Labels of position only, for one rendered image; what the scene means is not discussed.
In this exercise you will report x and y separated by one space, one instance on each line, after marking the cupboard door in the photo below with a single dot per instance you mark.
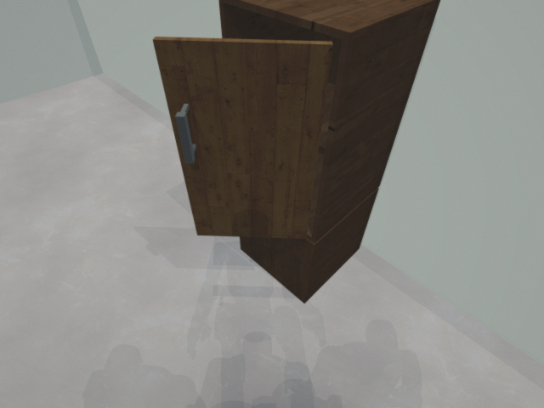
255 115

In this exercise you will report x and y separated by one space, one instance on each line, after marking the handle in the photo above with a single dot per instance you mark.
184 134

